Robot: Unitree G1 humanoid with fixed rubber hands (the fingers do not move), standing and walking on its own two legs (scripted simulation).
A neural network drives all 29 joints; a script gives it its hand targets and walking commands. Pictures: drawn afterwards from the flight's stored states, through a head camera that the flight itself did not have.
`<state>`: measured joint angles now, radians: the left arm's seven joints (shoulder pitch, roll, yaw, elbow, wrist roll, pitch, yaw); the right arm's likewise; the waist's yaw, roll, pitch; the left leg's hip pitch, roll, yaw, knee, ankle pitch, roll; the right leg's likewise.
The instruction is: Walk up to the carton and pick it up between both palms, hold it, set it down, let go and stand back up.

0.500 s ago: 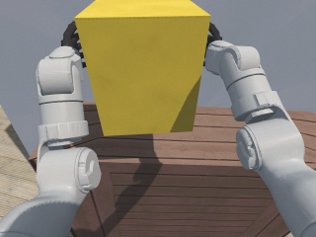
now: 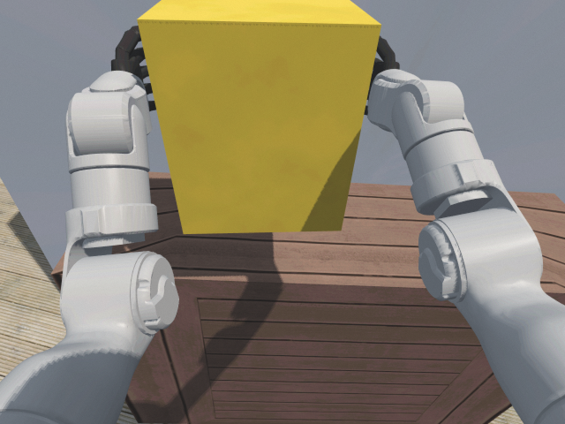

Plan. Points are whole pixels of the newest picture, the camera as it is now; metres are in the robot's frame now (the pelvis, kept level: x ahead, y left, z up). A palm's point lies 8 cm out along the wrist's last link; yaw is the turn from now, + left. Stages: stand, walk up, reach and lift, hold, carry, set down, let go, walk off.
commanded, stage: hold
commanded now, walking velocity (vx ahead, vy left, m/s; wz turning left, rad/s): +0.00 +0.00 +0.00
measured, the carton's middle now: (261, 111) +0.41 +0.03 +0.28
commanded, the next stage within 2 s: set down in 1.12 s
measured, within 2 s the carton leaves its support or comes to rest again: neither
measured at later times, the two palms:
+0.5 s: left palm (141, 101) +0.40 +0.18 +0.29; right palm (377, 105) +0.41 -0.12 +0.30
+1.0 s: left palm (129, 87) +0.38 +0.18 +0.32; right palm (380, 85) +0.40 -0.12 +0.33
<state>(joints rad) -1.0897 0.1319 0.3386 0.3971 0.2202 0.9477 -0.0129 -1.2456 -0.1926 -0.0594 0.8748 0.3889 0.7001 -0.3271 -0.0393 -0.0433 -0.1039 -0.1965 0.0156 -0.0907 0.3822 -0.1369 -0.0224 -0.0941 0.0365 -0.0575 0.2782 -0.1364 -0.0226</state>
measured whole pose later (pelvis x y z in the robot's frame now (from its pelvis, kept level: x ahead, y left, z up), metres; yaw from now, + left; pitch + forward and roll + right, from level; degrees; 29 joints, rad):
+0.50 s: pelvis +0.01 +0.00 +0.00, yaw +0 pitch -2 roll -2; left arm -1.00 0.12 0.31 0.27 0.20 0.97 0.00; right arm -1.14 -0.19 -0.02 0.74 0.41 0.71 -0.33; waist -0.06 -0.03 -0.09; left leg -0.21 0.02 -0.09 0.40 -0.16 -0.02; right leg -0.09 0.04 -0.06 0.27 -0.14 -0.02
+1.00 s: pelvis +0.02 +0.00 +0.00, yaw +0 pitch -4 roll -2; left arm -1.03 0.11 0.34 0.29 0.22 1.02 -0.01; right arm -1.22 -0.21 0.00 0.83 0.46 0.74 -0.35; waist -0.04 -0.03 -0.11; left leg -0.15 0.02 -0.09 0.39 -0.18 -0.02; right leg -0.02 0.04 -0.06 0.25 -0.15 -0.02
